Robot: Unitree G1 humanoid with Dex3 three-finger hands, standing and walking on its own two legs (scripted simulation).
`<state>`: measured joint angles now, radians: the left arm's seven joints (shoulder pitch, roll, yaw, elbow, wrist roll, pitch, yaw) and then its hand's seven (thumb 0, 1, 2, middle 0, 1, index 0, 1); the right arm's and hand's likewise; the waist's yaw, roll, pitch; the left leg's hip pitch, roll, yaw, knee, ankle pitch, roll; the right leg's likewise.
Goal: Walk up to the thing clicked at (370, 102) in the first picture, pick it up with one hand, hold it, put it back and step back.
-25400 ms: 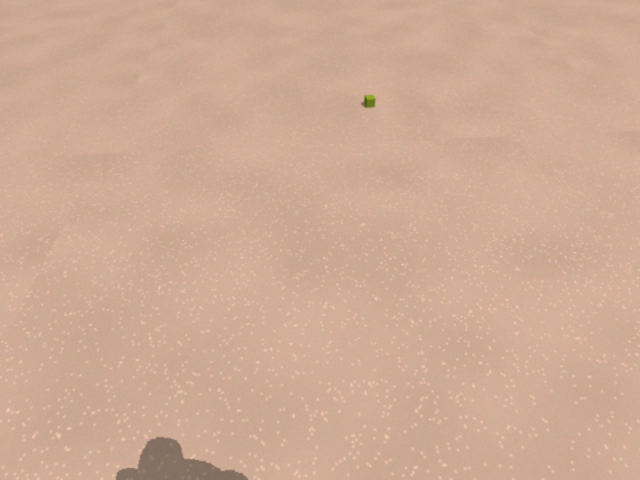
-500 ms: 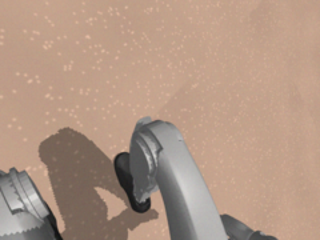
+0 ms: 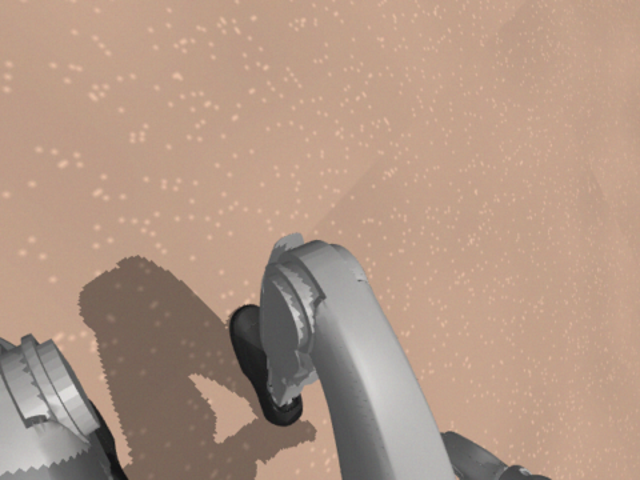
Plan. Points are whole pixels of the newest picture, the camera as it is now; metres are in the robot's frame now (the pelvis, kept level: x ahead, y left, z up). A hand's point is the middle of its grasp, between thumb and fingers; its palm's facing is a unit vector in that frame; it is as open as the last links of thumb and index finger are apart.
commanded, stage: close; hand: left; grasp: from above
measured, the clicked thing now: out of the picture +0.39 +0.42 -0.29
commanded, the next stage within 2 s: go down in 0.84 s
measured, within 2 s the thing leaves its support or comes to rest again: neither
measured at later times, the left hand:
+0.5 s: hand out of the picture +0.38 +0.39 -0.27, palm faces +0.03 -0.48 -0.87, open 12.2 cm
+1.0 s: hand out of the picture +0.38 +0.39 -0.27, palm faces +0.01 -0.48 -0.88, open 12.8 cm
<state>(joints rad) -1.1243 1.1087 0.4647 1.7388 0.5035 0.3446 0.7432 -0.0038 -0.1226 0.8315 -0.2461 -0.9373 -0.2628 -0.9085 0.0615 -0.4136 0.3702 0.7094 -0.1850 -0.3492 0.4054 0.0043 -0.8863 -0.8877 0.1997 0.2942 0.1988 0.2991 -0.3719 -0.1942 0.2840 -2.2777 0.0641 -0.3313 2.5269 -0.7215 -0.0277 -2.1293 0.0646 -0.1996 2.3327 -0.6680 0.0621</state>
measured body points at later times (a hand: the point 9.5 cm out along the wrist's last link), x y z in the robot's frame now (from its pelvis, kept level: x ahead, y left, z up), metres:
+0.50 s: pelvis +0.00 +0.00 +0.00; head +0.29 +0.14 +0.31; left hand +0.38 +0.41 -0.22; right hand +0.04 -0.25 -0.04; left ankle +0.07 +0.14 -0.28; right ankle +0.12 -0.12 -0.28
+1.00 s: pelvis +0.00 +0.00 +0.00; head +0.29 +0.14 +0.31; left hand +0.38 +0.41 -0.22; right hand +0.04 -0.25 -0.04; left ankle +0.07 +0.14 -0.28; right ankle +0.12 -0.12 -0.28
